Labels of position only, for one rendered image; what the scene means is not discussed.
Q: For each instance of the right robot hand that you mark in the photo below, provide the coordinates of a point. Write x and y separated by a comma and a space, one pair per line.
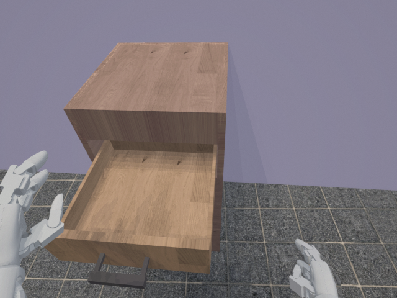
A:
318, 277

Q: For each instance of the drawer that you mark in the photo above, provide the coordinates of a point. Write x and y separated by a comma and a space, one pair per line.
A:
143, 199

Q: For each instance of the left robot forearm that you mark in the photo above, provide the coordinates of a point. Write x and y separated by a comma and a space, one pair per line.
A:
11, 279

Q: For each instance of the handle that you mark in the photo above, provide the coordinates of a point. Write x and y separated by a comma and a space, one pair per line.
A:
118, 279

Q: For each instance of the cabinet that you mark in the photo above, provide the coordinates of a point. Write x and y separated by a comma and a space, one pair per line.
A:
171, 92

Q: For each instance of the left robot hand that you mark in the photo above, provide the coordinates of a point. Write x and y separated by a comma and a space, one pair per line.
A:
18, 187

